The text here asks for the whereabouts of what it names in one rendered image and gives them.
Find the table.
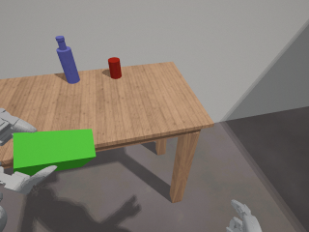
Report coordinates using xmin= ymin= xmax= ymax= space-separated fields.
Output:
xmin=0 ymin=61 xmax=214 ymax=203

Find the robot left hand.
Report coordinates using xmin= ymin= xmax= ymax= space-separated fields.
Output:
xmin=0 ymin=107 xmax=58 ymax=195

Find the sponge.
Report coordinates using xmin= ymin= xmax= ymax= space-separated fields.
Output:
xmin=13 ymin=129 xmax=96 ymax=176

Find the robot right hand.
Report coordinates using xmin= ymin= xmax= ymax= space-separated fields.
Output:
xmin=226 ymin=199 xmax=263 ymax=232

